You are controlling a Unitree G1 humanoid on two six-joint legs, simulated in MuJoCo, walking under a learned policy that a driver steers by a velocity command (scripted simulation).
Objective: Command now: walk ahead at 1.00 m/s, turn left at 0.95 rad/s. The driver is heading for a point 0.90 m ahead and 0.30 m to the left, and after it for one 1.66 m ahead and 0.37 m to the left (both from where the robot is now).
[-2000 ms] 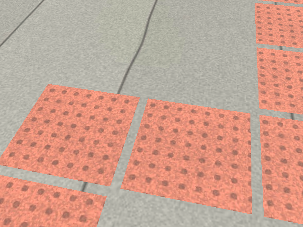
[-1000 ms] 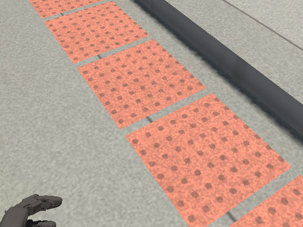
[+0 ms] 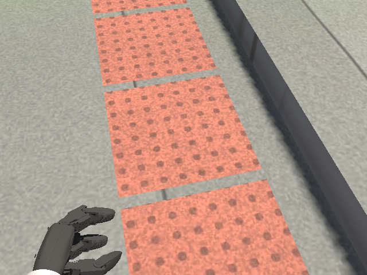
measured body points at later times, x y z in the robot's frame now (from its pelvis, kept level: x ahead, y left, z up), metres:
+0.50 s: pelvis +0.44 +0.05 -0.03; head +0.47 +0.06 +0.42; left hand +0.28 +0.27 -0.15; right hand +0.76 -0.06 -0.09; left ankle +0.53 +0.11 -0.72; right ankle +0.23 -0.18 -0.62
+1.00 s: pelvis +0.87 +0.24 +0.01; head +0.88 +0.25 +0.46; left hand +0.76 +0.52 -0.10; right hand +1.13 +0.08 -0.10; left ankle +0.69 +0.22 -0.60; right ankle +0.98 +0.20 -0.72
